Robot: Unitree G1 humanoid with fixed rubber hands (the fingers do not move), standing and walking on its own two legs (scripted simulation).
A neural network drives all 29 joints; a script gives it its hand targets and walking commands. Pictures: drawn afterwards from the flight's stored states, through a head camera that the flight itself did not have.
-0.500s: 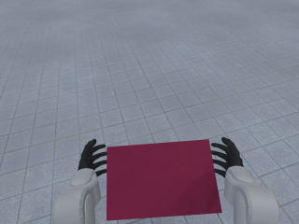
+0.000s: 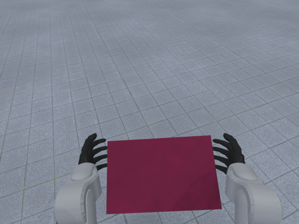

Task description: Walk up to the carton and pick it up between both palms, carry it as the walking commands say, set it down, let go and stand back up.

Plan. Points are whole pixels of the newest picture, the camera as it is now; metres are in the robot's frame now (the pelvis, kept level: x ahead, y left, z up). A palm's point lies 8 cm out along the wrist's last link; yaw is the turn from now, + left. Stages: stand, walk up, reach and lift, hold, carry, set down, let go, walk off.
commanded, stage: carry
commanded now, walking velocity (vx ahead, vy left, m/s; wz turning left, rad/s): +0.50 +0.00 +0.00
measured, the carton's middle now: (160, 171) +0.29 -0.01 +0.00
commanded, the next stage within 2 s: none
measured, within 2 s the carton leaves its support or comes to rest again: neither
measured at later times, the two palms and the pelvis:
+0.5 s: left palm (98, 83) +0.58 +0.20 +0.10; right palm (191, 81) +0.56 -0.13 +0.10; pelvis +0.32 +0.04 +0.02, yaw -2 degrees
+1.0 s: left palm (113, 47) +0.85 +0.18 +0.10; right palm (184, 44) +0.86 -0.15 +0.10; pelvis +0.60 +0.01 +0.02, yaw +1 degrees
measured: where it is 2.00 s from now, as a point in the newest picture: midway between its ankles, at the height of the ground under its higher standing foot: (151, 159)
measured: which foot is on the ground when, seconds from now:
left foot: down 0.00-0.00, up 0.02-0.34, down 0.36-0.78, up 0.80-1.00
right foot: down 0.00-0.38, up 0.40-0.74, down 0.76-1.00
